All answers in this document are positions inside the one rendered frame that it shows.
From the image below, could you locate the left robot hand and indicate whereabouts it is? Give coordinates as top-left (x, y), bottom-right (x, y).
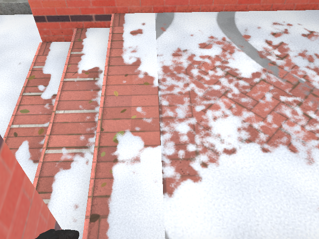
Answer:
top-left (35, 229), bottom-right (80, 239)

